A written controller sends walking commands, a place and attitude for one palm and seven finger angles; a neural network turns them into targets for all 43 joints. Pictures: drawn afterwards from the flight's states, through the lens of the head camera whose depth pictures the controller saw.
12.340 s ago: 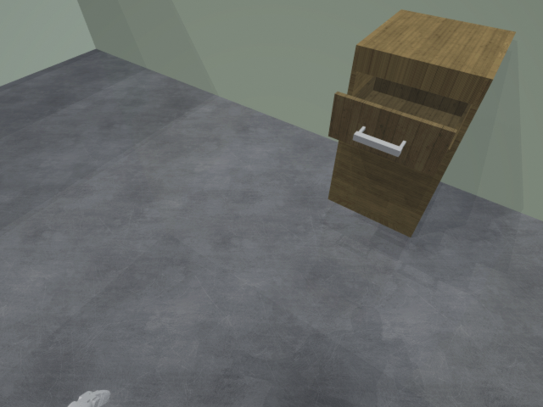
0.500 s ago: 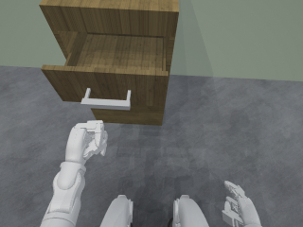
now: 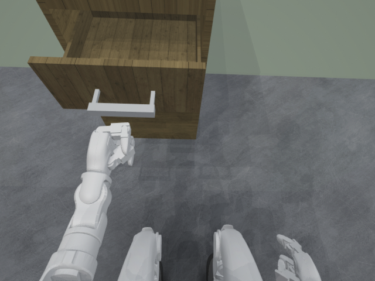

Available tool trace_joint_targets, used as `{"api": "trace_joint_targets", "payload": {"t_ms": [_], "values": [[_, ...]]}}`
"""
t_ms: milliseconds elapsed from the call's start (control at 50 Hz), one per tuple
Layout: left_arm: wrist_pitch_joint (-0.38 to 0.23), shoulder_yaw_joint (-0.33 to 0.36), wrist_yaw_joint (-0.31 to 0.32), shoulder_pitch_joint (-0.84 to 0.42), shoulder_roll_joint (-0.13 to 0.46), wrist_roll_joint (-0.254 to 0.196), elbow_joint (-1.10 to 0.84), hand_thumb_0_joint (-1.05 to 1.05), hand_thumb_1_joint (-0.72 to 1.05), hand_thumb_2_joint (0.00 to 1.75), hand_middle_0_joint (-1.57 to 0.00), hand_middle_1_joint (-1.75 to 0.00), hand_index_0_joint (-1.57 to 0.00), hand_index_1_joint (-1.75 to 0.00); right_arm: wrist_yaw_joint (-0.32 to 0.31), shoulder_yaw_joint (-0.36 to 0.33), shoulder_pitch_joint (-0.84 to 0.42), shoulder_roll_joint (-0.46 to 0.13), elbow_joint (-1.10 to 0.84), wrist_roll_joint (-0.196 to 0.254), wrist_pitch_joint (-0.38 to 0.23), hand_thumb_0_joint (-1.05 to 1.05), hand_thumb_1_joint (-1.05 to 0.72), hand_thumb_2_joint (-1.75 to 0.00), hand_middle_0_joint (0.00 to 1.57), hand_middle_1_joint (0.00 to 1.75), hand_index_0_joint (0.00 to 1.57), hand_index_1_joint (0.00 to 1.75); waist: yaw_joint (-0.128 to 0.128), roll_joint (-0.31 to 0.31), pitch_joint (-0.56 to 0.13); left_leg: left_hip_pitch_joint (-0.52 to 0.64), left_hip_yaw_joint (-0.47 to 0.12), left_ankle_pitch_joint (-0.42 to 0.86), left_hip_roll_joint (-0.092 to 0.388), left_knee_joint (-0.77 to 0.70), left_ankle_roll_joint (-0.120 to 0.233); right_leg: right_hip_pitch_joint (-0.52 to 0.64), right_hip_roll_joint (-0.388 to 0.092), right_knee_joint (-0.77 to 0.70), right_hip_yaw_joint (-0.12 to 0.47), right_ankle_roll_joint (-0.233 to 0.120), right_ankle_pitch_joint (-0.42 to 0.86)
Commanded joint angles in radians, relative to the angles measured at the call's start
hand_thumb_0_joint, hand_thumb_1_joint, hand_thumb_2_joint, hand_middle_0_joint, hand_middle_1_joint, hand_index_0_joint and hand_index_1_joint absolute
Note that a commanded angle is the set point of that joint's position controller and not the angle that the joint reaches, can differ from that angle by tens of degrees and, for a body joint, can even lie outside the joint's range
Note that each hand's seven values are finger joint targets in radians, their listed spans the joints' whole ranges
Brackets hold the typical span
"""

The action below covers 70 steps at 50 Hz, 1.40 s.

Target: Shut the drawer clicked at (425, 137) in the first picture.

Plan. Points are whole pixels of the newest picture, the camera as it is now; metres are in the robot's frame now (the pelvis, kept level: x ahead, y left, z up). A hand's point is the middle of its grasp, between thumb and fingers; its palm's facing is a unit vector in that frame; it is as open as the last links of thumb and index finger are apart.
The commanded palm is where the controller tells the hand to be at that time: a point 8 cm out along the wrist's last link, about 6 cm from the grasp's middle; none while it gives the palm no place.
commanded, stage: bring the fist close to the handle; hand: left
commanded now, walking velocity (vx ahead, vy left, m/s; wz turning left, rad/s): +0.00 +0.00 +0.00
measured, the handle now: (123, 102) +0.52 +0.16 -0.01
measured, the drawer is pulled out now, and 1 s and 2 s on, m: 0.18 0.18 0.06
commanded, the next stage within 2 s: push the drawer shut in 0.60 s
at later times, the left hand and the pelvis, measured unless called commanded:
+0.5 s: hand (135, 143) +0.40 +0.12 -0.01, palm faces -0.06 -1.00 -0.05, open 3.3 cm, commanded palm +0.38 +0.18 -0.01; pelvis +0.00 +0.00 -0.02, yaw +0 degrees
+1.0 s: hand (137, 129) +0.44 +0.12 -0.01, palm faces -0.05 -1.00 -0.05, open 3.3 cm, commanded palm +0.42 +0.17 -0.01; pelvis -0.01 +0.00 -0.02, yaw +0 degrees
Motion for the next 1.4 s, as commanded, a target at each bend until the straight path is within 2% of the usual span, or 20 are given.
{"api": "trace_joint_targets", "payload": {"t_ms": [0,100,180,240,260,380,420,460,500,540,640,680,760,820,920,960,1100,1220,1300,1380], "values": [[-0.077,0.043,0.003,-0.266,0.091,-0.010,-0.154,0.00,0.90,0.90,-1.40,-1.60,-1.40,-1.60,-0.010,-0.063,0.046,-0.149,-0.098,-0.002,-0.029,0.00,-0.90,-0.90,0.20,0.30,0.20,0.30,-0.014,0.009,-0.449,0.233,-0.023,0.252,-0.037,-0.175,0.011,0.265,0.047,-0.166,0.022,-0.025,0.202],[-0.093,0.062,0.004,-0.367,0.114,-0.001,-0.088,0.00,0.90,0.90,-1.40,-1.60,-1.40,-1.60,-0.011,-0.062,0.053,-0.152,-0.085,-0.003,-0.017,0.00,-0.90,-0.90,0.20,0.30,0.20,0.30,-0.038,-0.014,-0.431,0.163,-0.021,0.205,-0.039,-0.142,0.017,0.234,0.049,-0.152,0.032,-0.021,0.167],[-0.112,0.086,-0.001,-0.459,0.139,0.001,-0.035,0.00,0.90,0.90,-1.40,-1.60,-1.40,-1.60,-0.014,-0.060,0.060,-0.157,-0.071,-0.007,-0.015,0.00,-0.90,-0.90,0.20,0.30,0.20,0.30,-0.051,0.022,-0.451,0.143,-0.021,0.190,-0.039,-0.115,0.018,0.188,0.050,-0.132,0.035,-0.022,0.148],[-0.115,0.120,-0.013,-0.413,0.178,-0.014,-0.105,0.00,0.90,0.90,-1.40,-1.60,-1.40,-1.60,-0.010,-0.066,0.072,-0.163,-0.088,-0.008,-0.013,0.00,-0.90,-0.90,0.20,0.30,0.20,0.30,-0.016,0.052,-0.577,0.202,-0.024,0.281,-0.039,-0.116,0.014,0.252,0.053,-0.108,0.034,-0.027,0.232],[-0.105,0.105,-0.021,-0.376,0.152,-0.016,-0.100,0.00,0.90,0.90,-1.40,-1.60,-1.40,-1.60,-0.006,-0.066,0.073,-0.158,-0.089,-0.006,-0.008,0.00,-0.90,-0.90,0.20,0.30,0.20,0.30,-0.013,0.048,-0.588,0.212,-0.020,0.301,-0.038,-0.120,0.013,0.267,0.052,-0.110,0.035,-0.025,0.258],[-0.054,0.088,-0.029,-0.337,0.137,-0.027,-0.115,0.00,0.90,0.90,-1.40,-1.60,-1.40,-1.60,-0.004,-0.067,0.073,-0.158,-0.092,0.007,0.012,0.00,-0.90,-0.90,0.20,0.30,0.20,0.30,-0.032,-0.003,-0.500,0.168,-0.018,0.257,-0.033,-0.133,0.018,0.267,0.050,-0.137,0.035,-0.016,0.238],[-0.059,0.087,-0.020,-0.373,0.139,-0.029,-0.131,0.00,0.90,0.90,-1.40,-1.60,-1.40,-1.60,-0.008,-0.065,0.072,-0.155,-0.088,0.006,0.010,0.00,-0.90,-0.90,0.20,0.30,0.20,0.30,-0.040,-0.025,-0.480,0.138,-0.015,0.220,-0.036,-0.130,0.023,0.278,0.048,-0.152,0.044,-0.013,0.205],[-0.075,0.104,-0.014,-0.369,0.157,-0.025,-0.153,0.00,0.90,0.90,-1.40,-1.60,-1.40,-1.60,-0.012,-0.067,0.074,-0.153,-0.086,0.003,0.002,0.00,-0.90,-0.90,0.20,0.30,0.20,0.30,-0.027,0.002,-0.518,0.160,-0.015,0.241,-0.038,-0.127,0.020,0.282,0.048,-0.141,0.042,-0.017,0.221],[-0.081,0.092,-0.015,-0.375,0.143,-0.025,-0.109,0.00,0.90,0.90,-1.40,-1.60,-1.40,-1.60,-0.013,-0.063,0.072,-0.150,-0.077,0.002,-0.002,0.00,-0.90,-0.90,0.20,0.30,0.20,0.30,-0.042,-0.030,-0.466,0.122,-0.011,0.209,-0.039,-0.120,0.023,0.271,0.049,-0.152,0.048,-0.014,0.193],[-0.093,0.099,-0.017,-0.389,0.157,-0.019,-0.094,0.00,0.90,0.90,-1.40,-1.60,-1.40,-1.60,-0.015,-0.062,0.072,-0.151,-0.074,0.000,-0.006,0.00,-0.90,-0.90,0.20,0.30,0.20,0.30,-0.039,-0.007,-0.450,0.113,-0.012,0.197,-0.039,-0.116,0.024,0.254,0.050,-0.147,0.047,-0.017,0.175],[-0.092,0.090,-0.032,-0.374,0.146,-0.021,-0.097,0.00,0.90,0.90,-1.40,-1.60,-1.40,-1.60,-0.010,-0.068,0.076,-0.156,-0.082,-0.001,-0.006,0.00,-0.90,-0.90,0.20,0.30,0.20,0.30,-0.028,0.038,-0.507,0.180,-0.018,0.257,-0.039,-0.121,0.018,0.247,0.051,-0.129,0.034,-0.024,0.222],[-0.083,0.097,-0.036,-0.357,0.148,-0.023,-0.086,0.00,0.90,0.90,-1.40,-1.60,-1.40,-1.60,-0.009,-0.066,0.072,-0.158,-0.087,0.002,0.002,0.00,-0.90,-0.90,0.20,0.30,0.20,0.30,-0.028,0.014,-0.499,0.175,-0.019,0.268,-0.036,-0.123,0.016,0.249,0.051,-0.127,0.033,-0.022,0.241],[-0.085,0.100,-0.023,-0.486,0.170,-0.011,-0.090,0.00,0.90,0.90,-1.40,-1.60,-1.40,-1.60,-0.014,-0.064,0.076,-0.159,-0.075,0.000,0.003,0.00,-0.90,-0.90,0.20,0.30,0.20,0.30,-0.050,0.037,-0.487,0.177,-0.028,0.237,-0.035,-0.116,0.017,0.207,0.053,-0.125,0.031,-0.020,0.201],[-0.089,0.078,-0.008,-0.546,0.140,-0.006,-0.063,0.00,0.90,0.90,-1.40,-1.60,-1.40,-1.60,-0.014,-0.065,0.082,-0.159,-0.062,-0.004,0.000,0.00,-0.90,-0.90,0.20,0.30,0.20,0.30,-0.067,0.055,-0.496,0.207,-0.035,0.249,-0.034,-0.114,0.014,0.173,0.052,-0.124,0.023,-0.021,0.197],[-0.079,0.116,-0.002,-0.622,0.178,0.007,0.040,0.00,0.90,0.90,-1.40,-1.60,-1.40,-1.60,-0.016,-0.061,0.099,-0.162,-0.046,-0.008,0.004,0.00,-0.90,-0.90,0.20,0.30,0.20,0.30,-0.079,0.043,-0.492,0.162,-0.030,0.232,-0.037,-0.107,0.018,0.181,0.053,-0.124,0.029,-0.018,0.190],[-0.081,0.146,-0.004,-0.620,0.205,0.008,0.054,0.00,0.90,0.90,-1.40,-1.60,-1.40,-1.60,-0.013,-0.060,0.109,-0.162,-0.050,-0.010,0.005,0.00,-0.90,-0.90,0.20,0.30,0.20,0.30,-0.063,0.059,-0.539,0.177,-0.028,0.265,-0.037,-0.107,0.016,0.205,0.056,-0.115,0.030,-0.021,0.220],[-0.089,0.179,-0.008,-0.767,0.250,0.012,0.145,0.00,0.90,0.90,-1.40,-1.60,-1.40,-1.60,-0.013,-0.054,0.137,-0.162,-0.025,-0.014,0.013,0.00,-0.90,-0.90,0.20,0.30,0.20,0.30,-0.102,0.038,-0.504,0.111,-0.023,0.211,-0.037,-0.095,0.024,0.202,0.058,-0.132,0.041,-0.013,0.180],[-0.107,0.195,-0.018,-0.859,0.273,0.019,0.192,0.00,0.90,0.90,-1.40,-1.60,-1.40,-1.60,-0.008,-0.055,0.168,-0.169,-0.012,-0.023,0.022,0.00,-0.90,-0.90,0.20,0.30,0.20,0.30,-0.107,0.081,-0.569,0.158,-0.034,0.248,-0.035,-0.090,0.023,0.180,0.061,-0.115,0.034,-0.017,0.195],[-0.109,0.224,-0.020,-0.908,0.318,0.030,0.242,0.00,0.90,0.90,-1.40,-1.60,-1.40,-1.60,-0.005,-0.051,0.182,-0.175,-0.009,-0.026,0.036,0.00,-0.90,-0.90,0.20,0.30,0.20,0.30,-0.113,0.081,-0.545,0.135,-0.035,0.227,-0.032,-0.090,0.025,0.169,0.063,-0.116,0.032,-0.017,0.174],[-0.103,0.233,-0.011,-0.990,0.338,0.041,0.305,0.00,0.90,0.90,-1.40,-1.60,-1.40,-1.60,-0.003,-0.047,0.200,-0.181,0.003,-0.032,0.048,0.00,-0.90,-0.90,0.20,0.30,0.20,0.30,-0.141,0.084,-0.523,0.123,-0.042,0.213,-0.029,-0.080,0.030,0.131,0.066,-0.114,0.028,-0.015,0.159]]}}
